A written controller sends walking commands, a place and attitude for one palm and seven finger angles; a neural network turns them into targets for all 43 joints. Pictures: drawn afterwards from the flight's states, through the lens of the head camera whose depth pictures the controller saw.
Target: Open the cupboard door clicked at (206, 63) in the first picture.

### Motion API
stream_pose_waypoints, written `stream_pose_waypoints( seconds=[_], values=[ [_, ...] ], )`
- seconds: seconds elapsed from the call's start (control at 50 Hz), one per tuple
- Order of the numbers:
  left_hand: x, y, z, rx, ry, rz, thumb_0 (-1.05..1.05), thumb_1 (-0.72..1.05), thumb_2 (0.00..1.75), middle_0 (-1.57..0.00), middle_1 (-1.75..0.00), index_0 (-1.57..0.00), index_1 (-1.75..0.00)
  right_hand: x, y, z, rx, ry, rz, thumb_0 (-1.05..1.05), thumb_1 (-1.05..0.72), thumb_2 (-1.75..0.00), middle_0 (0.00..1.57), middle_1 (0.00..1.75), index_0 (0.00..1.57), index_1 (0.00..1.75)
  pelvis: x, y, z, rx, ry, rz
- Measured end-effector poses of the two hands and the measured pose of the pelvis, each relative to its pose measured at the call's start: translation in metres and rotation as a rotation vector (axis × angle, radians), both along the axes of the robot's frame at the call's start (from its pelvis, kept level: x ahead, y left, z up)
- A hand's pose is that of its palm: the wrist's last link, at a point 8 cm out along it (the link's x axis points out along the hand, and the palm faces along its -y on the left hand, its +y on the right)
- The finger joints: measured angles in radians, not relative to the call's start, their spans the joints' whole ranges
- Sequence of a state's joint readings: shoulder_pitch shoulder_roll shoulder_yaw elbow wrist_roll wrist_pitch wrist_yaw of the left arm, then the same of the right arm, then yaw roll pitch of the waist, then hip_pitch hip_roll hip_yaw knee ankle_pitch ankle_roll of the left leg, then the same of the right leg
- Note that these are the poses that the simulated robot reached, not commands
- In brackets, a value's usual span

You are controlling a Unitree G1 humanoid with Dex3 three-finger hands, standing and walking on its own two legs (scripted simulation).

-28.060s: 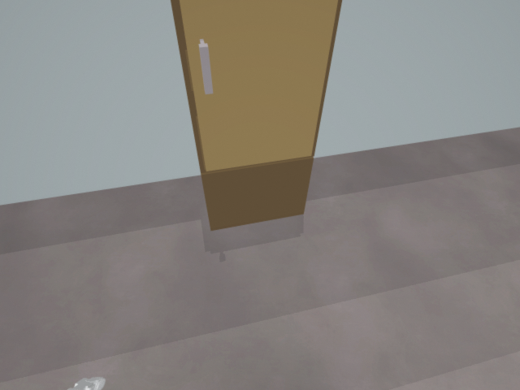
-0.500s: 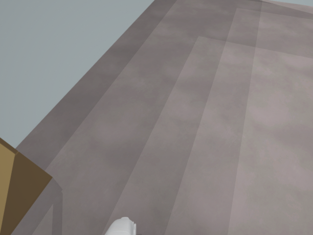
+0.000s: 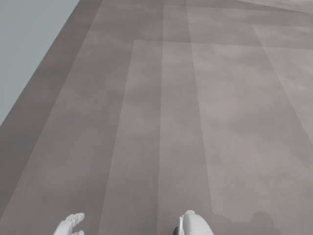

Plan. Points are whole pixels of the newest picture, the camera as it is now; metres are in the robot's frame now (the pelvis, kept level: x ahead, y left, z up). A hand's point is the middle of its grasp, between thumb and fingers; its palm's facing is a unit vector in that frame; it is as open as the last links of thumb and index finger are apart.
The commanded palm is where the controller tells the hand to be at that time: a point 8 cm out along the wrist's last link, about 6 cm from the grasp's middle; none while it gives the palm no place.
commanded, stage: walk to a spot facing it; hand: left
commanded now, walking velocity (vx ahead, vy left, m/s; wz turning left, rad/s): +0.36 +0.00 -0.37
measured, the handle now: out of the picture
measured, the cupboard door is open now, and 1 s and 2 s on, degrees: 37 37 37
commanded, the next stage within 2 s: turn to face it in 0.64 s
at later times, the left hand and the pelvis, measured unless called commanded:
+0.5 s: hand (122, 188) +0.27 +0.11 -0.16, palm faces -0.05 -0.97 -0.23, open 7.2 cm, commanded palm none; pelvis +0.24 -0.08 +0.00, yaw -7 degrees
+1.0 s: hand (132, 114) +0.57 +0.11 -0.17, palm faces -0.01 -0.98 -0.22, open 7.2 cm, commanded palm none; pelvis +0.47 -0.08 +0.00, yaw -2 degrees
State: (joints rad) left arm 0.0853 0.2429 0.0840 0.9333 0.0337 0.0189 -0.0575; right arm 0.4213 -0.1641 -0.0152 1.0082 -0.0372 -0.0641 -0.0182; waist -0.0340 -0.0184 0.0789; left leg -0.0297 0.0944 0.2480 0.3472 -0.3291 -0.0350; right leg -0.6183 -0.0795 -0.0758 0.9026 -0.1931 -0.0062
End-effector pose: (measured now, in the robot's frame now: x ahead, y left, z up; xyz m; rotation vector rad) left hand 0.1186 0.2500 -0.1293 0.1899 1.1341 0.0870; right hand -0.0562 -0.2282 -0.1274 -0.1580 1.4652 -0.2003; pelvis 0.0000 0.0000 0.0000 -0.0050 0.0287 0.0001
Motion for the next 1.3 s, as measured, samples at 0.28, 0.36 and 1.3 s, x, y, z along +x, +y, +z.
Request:
stream_pose_waypoints(
  seconds=[0.28, 0.36, 1.3],
  values=[
    [0.151, -0.097, -0.004, 0.013, -0.014, -0.121, 0.0, 0.91, 0.9, -0.2, -0.3, -0.2, -0.3, 0.112, -0.054, -0.023, 0.048, 0.025, -0.165, 0.01, -0.91, -0.9, 0.2, 0.3, 0.2, 0.3, 0.132, -0.061, -0.007, 0.031, -0.04, -0.096],
    [0.155, -0.089, 0.005, 0.047, 0.029, -0.052, -0.03, 0.97, 0.9, -0.2, -0.3, -0.2, -0.3, 0.205, -0.07, -0.015, 0.045, -0.137, -0.124, 0.01, -0.91, -0.9, 0.2, 0.3, 0.2, 0.3, 0.168, -0.071, 0.003, 0.03, -0.024, -0.111],
    [0.502, -0.134, 0.006, 0.033, -0.035, 0.156, 0.0, 0.91, 0.9, -0.2, -0.3, -0.2, -0.3, 0.648, -0.141, -0.015, 0.019, -0.095, 0.132, 0.01, -0.91, -0.9, 0.2, 0.3, 0.2, 0.3, 0.538, -0.122, 0.0, 0.049, -0.003, 0.17]
  ],
)
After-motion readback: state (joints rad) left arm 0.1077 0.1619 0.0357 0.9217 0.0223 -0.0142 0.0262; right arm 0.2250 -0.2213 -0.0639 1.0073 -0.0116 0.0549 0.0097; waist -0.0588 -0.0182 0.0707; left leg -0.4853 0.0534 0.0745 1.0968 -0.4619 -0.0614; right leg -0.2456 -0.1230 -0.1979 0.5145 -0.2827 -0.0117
